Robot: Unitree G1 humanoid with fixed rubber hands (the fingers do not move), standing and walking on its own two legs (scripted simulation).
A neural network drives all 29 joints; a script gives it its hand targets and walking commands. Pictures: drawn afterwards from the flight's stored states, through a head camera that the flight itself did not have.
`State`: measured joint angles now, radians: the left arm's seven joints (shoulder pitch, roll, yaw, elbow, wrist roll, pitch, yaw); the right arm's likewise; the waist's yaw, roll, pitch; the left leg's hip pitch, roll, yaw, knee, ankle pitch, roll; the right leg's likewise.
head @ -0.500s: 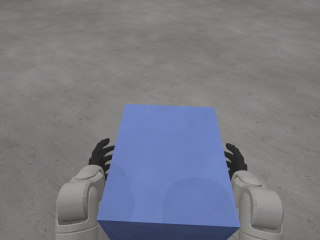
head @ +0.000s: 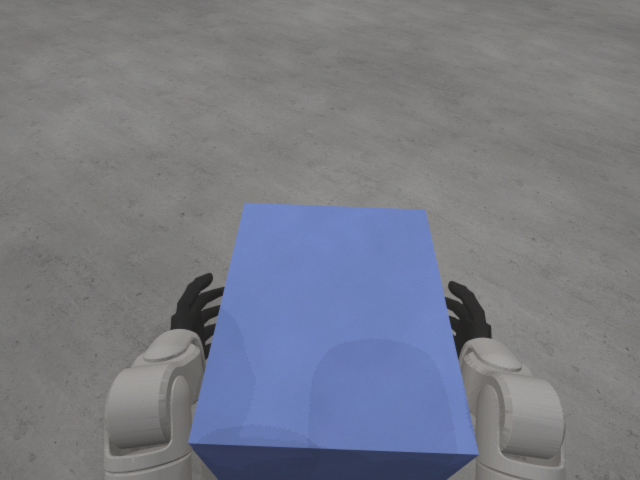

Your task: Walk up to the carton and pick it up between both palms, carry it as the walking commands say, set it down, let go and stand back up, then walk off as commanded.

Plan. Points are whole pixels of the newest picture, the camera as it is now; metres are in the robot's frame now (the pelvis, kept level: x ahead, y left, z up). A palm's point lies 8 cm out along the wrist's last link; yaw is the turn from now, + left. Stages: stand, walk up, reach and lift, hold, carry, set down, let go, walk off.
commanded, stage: carry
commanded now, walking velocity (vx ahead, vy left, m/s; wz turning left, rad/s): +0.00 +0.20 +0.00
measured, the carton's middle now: (328, 364) +0.28 +0.01 +0.01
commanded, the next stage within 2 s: none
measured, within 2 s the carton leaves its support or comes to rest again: neither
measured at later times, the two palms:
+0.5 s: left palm (59, 371) +0.22 +0.29 +0.07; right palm (355, 375) +0.23 -0.02 +0.08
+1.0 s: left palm (0, 385) +0.20 +0.32 +0.10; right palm (323, 405) +0.19 +0.01 +0.10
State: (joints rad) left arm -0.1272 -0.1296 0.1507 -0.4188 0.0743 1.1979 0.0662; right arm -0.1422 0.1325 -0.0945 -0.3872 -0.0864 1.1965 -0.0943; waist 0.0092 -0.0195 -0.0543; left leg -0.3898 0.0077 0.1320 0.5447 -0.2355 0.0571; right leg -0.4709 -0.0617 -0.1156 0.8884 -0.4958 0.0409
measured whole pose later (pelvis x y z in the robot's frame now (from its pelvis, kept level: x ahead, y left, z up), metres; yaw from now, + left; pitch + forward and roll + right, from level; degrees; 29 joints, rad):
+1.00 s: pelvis -0.06 +0.17 +0.00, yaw +0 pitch +3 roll -1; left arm -0.14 -0.13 0.14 -0.34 0.10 1.22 0.06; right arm -0.15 0.13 -0.12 -0.32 -0.10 1.22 -0.08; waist -0.01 -0.02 -0.14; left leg -0.37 -0.01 0.17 0.48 -0.17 0.09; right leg -0.31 -0.06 -0.08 0.51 -0.25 0.03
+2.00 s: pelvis -0.07 +0.18 -0.01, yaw -15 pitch +5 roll +0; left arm -0.11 -0.13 0.12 -0.38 0.07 1.19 0.07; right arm -0.10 0.13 -0.10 -0.41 -0.09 1.21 -0.10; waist -0.01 0.01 -0.07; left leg -0.45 0.07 0.17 0.69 -0.38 -0.01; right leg -0.40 -0.04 -0.11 0.63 -0.31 -0.03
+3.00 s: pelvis -0.09 +0.19 +0.00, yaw -16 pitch +3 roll +0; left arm -0.14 -0.13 0.14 -0.33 0.09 1.21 0.07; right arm -0.14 0.13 -0.12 -0.33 -0.10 1.22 -0.08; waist 0.00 0.00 -0.12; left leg -0.37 0.07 0.17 0.52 -0.21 0.02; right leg -0.36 -0.03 -0.10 0.52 -0.22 -0.01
